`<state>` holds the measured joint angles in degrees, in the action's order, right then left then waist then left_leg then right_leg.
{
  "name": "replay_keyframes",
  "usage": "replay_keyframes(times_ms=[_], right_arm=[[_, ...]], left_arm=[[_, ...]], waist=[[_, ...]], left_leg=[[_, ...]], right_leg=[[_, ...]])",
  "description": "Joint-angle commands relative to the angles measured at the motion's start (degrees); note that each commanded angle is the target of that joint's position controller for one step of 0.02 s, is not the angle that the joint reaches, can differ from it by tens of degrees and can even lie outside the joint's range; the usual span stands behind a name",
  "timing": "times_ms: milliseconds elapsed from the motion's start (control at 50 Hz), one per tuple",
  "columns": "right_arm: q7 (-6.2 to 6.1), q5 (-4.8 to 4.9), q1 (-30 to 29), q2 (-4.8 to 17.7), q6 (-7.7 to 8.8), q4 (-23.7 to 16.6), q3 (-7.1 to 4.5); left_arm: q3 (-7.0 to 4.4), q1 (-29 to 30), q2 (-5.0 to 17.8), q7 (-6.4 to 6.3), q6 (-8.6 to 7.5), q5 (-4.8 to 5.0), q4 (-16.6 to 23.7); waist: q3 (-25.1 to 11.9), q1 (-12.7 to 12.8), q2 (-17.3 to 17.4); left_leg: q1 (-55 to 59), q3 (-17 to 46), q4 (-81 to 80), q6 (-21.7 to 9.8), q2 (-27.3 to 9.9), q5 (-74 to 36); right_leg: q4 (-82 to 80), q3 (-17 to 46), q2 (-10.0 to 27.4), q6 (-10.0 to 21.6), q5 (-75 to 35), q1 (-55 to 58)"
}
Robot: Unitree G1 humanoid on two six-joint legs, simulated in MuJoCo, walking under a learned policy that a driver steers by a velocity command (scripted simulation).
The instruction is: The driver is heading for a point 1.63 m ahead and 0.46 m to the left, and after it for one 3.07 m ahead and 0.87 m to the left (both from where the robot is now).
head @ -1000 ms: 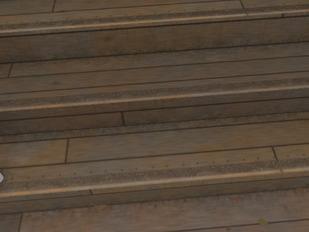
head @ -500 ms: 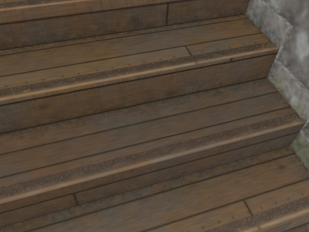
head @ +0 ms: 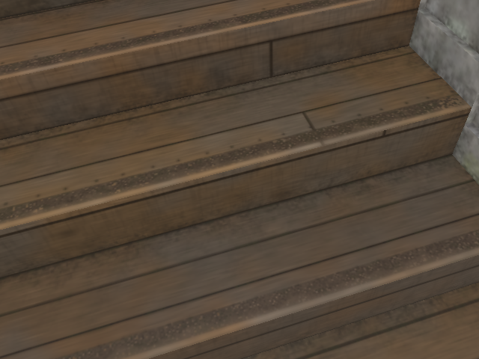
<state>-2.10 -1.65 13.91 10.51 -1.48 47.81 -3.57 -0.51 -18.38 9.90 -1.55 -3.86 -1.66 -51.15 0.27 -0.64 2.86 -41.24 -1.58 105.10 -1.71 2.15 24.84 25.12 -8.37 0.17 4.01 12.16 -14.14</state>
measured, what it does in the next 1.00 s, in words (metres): climbs, turning left: left foot 0.17 m higher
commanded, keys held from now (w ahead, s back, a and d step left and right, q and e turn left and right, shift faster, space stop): q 0.64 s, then no key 0.36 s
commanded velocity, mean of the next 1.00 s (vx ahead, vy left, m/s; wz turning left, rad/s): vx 0.05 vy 0.00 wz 0.43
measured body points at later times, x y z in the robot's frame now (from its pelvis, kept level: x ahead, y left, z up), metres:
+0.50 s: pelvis +0.09 +0.09 +0.07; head +0.11 +0.10 +0.52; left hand +0.16 +0.39 -0.04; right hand +0.36 -0.08 +0.00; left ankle +0.16 +0.17 -0.58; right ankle +0.05 -0.10 -0.47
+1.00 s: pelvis +0.19 +0.11 +0.15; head +0.20 +0.14 +0.60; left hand +0.19 +0.41 +0.03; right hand +0.44 +0.01 +0.06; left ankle +0.16 +0.17 -0.58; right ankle +0.29 -0.03 -0.51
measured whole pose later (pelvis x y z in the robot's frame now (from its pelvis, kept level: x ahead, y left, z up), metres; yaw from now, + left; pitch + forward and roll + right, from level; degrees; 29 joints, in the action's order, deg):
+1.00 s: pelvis +0.19 +0.11 +0.15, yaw +27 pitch +4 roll -2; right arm 2.1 0.7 9.8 9.9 5.3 37.2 3.6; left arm -2.7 -12.0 16.7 0.5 -0.8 -3.0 -40.2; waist -1.5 -0.1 -1.1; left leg -22.6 7.9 38.9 -4.8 7.0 19.2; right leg 61.8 0.8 3.2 -8.2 10.3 -36.9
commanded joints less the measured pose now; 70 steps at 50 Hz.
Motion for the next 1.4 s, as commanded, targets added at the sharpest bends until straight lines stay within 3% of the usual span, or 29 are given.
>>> replay_keyframes(times_ms=[20,140,240,320,340,360,380,400,420,440,460,480,520,580,640,720,740,760,780,820,860,940,1000,1060,1080,1100,1140,1200,1400], right_arm=[[-1.16,-0.06,-6.2,-1.4,-1.14,-8.1,0.79],[-2.25,-0.25,-17.9,-3.0,-3.01,-18.0,2.48],[-0.62,-0.93,-22.5,-4.6,-3.7,-26.1,3.56],[0.83,1.01,-17.7,-4.8,-3.76,-23.8,4.08],[1.72,3.57,-19.7,-1.8,-1.8,-25.7,4.25],[2.12,3.72,-13.9,2.4,-0.64,-24.8,2.67],[2.55,3.14,-7.5,7.5,-0.19,-23.0,0.94],[1.79,2.09,-1.2,14.2,-0.3,-19.8,-1.3],[0.04,-1.8,-4.1,20.2,-0.88,-21.9,-2.68],[-0.3,-2.58,-5.7,15.7,-0.1,-21.0,-0.2],[0.15,-1.08,-6.4,10.3,0.63,-19.3,1.67],[1.17,0.56,-7.4,7.3,1.04,-16.4,2.23],[1.86,1.74,-9.9,3.9,1.27,-13.5,2.8],[1.66,1.85,-6.9,4.1,1.43,-12.8,3.05],[-1.33,1.76,-5.5,7.5,-0.45,-15.0,2.66],[-3.7,0.72,-6.1,7.1,-1.77,-19.0,3.85],[-3.64,1.04,-5.2,6.6,-1.79,-19.1,4.21],[2.05,-3.45,0.6,9.6,2.67,-15.3,5.04],[4.34,-3.31,0.4,9.8,4.69,-15.3,4.31],[5.36,-1.52,-0.6,6.6,6.01,-15.6,5.6],[5.31,0.76,-3.3,4.8,6.49,-16.5,6.66],[3.63,2.63,-5.3,6.0,7.32,-15.3,5.38],[4.36,3.35,0.3,9.2,7.87,-10.4,3.31],[7.47,3.56,-1.3,6.3,5.93,-6.8,3.89],[7.95,1.25,6.9,5.9,6.04,-4.8,3.68],[8.04,1.12,9.4,6.3,5.69,-3.9,3.07],[8.28,1.29,1.3,6.8,4.34,-5.1,2.48],[8.15,1.89,-0.6,5.2,3.8,-5.0,2.33],[5.01,2.36,0.8,5.8,4.24,-2.8,1.62]], left_arm=[[-1.56,-8.0,6.1,-0.96,-0.98,0.08,-1.5],[-1.44,-9.4,7.4,-0.72,-1.54,0.33,-2.6],[-2.2,-8.0,9.4,-2.83,0.51,-0.1,-1.7],[-4.15,-5.6,14.8,-3.08,2.49,0.94,2.9],[-5.54,-1.0,21.0,-3.47,4.85,3.64,4.2],[-6.02,2.0,22.4,-3.79,6.07,3.91,6.1],[-5.33,0.3,20.0,-3.54,6.45,3.45,6.6],[-3.84,5.8,14.3,-2.96,5.75,2.0,11.7],[-3.26,6.1,11.0,-0.3,3.82,0.3,11.3],[-3.23,5.2,8.1,2.15,2.86,1.17,10.9],[-2.32,10.4,6.4,2.51,3.22,2.18,14.0],[-1.4,11.5,3.6,1.45,3.34,2.04,15.1],[-0.48,5.3,3.1,0.11,4.27,1.61,14.9],[0.6,5.8,2.6,-0.81,4.22,0.92,17.3],[1.37,12.2,1.2,-2.09,4.84,0.37,21.7],[0.44,9.3,2.7,-2.79,6.04,2.01,20.2],[0.35,9.3,2.6,-3.05,6.3,2.37,20.6],[-1.55,10.8,10.3,-0.88,2.92,1.34,19.8],[-2.66,9.5,14.1,-0.46,1.32,-0.05,18.5],[-2.43,10.7,11.7,-1.5,0.4,-0.09,16.6],[-2.47,10.6,9.7,-2.16,0.8,0.16,15.3],[-1.2,11.8,4.9,1.35,1.72,-1.74,16.1],[0.29,14.7,2.5,4.88,2.07,-1.57,18.1],[0.84,9.3,2.5,6.09,1.4,0.68,17.2],[-0.18,9.1,6.6,5.63,0.25,0.59,17.0],[-0.9,11.4,8.8,5.82,0.25,-0.44,16.9],[-0.97,9.8,6.4,6.82,1.56,-1.17,15.9],[-1.03,10.8,4.7,7.86,2.08,0.09,15.8],[-1.31,13.4,3.1,8.32,0.94,0.35,16.6]], waist=[[1.1,1.4,-7.3],[2.8,1.0,-5.5],[0.4,-0.6,-8.9],[-8.1,0.2,-8.5],[-12.5,-1.4,-14.7],[-16.4,-4.5,-16.9],[-20.5,-6.2,-15.9],[-19.4,-8.5,1.8],[-25.9,-7.0,15.2],[-23.1,-4.8,9.2],[-13.5,-3.3,5.3],[-2.0,0.1,1.6],[1.9,5.8,1.2],[0.1,5.7,0.9],[-3.0,3.1,3.0],[-10.1,0.8,3.7],[-8.8,0.2,3.3],[-2.4,-0.6,11.9],[-1.4,-1.6,7.2],[-2.1,-1.9,1.1],[-5.1,-2.1,1.5],[-4.8,-1.1,1.1],[-5.7,-3.3,2.8],[-8.9,1.7,-2.5],[-14.9,-2.1,-5.7],[-16.9,-4.3,-7.4],[-10.9,-0.6,-5.4],[-5.2,-0.3,-4.4],[-7.0,-0.8,-4.3]], left_leg=[[-20.6,2.6,14.5,-1.2,-0.6,1.9],[-35.9,3.5,21.9,-0.1,-1.9,5.7],[-33.1,-0.4,5.5,3.1,-6.1,3.5],[-6.1,-10.4,-25.8,-2.3,-4.0,16.0],[1.4,-11.0,-26.6,-1.8,-2.1,9.6],[6.4,-8.6,-36.9,-3.4,1.1,8.5],[17.0,-1.7,-47.5,-6.5,3.9,3.2],[29.4,28.1,-63.6,-14.8,-6.2,4.6],[34.2,61.0,-84.7,-22.9,-17.4,2.6],[29.1,57.3,-85.8,-18.5,-20.2,3.5],[20.3,46.9,-81.6,-13.3,-16.8,5.3],[12.8,35.5,-77.8,-8.5,-12.7,5.9],[4.3,23.2,-74.8,-5.5,-7.0,4.4],[7.6,16.9,-73.9,-5.5,-3.5,-6.0],[16.2,21.3,-76.7,-6.0,-3.7,-15.3],[27.4,25.5,-76.8,-7.1,-8.4,-20.6],[27.2,25.5,-77.1,-7.5,-8.4,-17.6],[17.2,24.7,-79.9,-8.5,-8.8,-6.9],[19.3,27.3,-80.1,-11.1,-10.7,-2.4],[24.9,29.8,-78.1,-12.4,-11.3,-0.8],[28.4,30.5,-78.4,-13.9,-11.2,-2.8],[25.6,22.5,-77.8,-11.0,-6.8,-16.8],[31.4,25.3,-76.5,-12.3,-10.3,-38.3],[33.5,27.8,-73.8,-11.6,-12.2,-56.9],[34.1,20.5,-72.2,-5.4,-5.9,-56.0],[33.2,14.9,-72.8,-2.1,-2.3,-47.4],[26.4,11.8,-74.4,-1.8,-0.7,-30.5],[16.6,11.7,-77.9,-1.3,-0.7,-9.5],[15.2,8.7,-76.5,1.3,-1.4,-16.1]], right_leg=[[-9.9,12.4,18.8,7.4,-13.3,9.8],[-14.9,9.8,22.0,6.4,0.5,11.3],[-14.9,3.9,17.1,6.7,-13.5,13.7],[-12.7,-6.5,17.3,6.3,-50.2,19.9],[-8.0,-4.2,19.8,7.1,-77.9,16.2],[0.7,-6.1,18.3,5.9,-93.4,21.7],[12.8,-4.5,16.1,3.9,-95.3,18.6],[36.1,-2.1,7.2,-1.4,-54.7,-9.7],[67.1,10.7,-5.7,-4.7,6.2,-23.8],[82.2,20.6,-4.2,-4.4,8.3,-30.2],[84.5,18.5,-2.7,-3.3,6.5,-34.3],[82.4,15.0,-1.4,-2.5,5.2,-38.4],[83.3,13.4,0.6,-1.9,2.7,-34.4],[76.7,12.9,1.0,-2.8,-3.9,-36.1],[71.4,11.3,-0.2,-6.8,-5.0,-41.7],[81.7,12.4,-0.6,-12.2,-5.3,-43.6],[83.6,13.2,-0.7,-12.3,-4.3,-44.1],[89.9,17.4,-3.5,-11.4,-10.1,-46.9],[89.9,18.4,-3.1,-11.5,-9.1,-48.0],[80.7,20.0,-1.5,-11.8,-8.7,-52.0],[73.9,19.1,-0.2,-12.6,-9.7,-49.2],[41.5,7.6,3.0,-13.0,-5.0,-30.6],[18.6,5.8,2.9,-11.3,6.0,-20.2],[-3.3,9.9,4.6,-6.9,-18.3,-6.9],[6.1,10.8,7.0,-0.6,-35.5,2.7],[9.9,10.6,7.4,2.2,-40.3,6.3],[8.5,9.1,5.7,-1.0,-24.9,4.7],[4.8,11.0,6.2,-2.4,-9.0,6.8],[7.1,11.0,4.6,-0.3,-24.7,14.3]])
Velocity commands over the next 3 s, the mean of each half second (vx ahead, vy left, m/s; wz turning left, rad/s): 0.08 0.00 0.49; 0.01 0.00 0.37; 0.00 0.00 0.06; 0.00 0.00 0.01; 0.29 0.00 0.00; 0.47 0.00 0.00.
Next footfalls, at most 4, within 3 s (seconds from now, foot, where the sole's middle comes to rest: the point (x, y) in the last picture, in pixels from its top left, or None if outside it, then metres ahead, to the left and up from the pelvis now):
0.36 left None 0.20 0.19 -0.61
1.06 right None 0.34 -0.01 -0.61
2.62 right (202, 280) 0.57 0.14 -0.45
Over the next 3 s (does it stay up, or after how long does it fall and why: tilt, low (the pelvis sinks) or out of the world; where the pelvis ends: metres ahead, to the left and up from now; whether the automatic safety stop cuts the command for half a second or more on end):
stays up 0.58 0.24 0.32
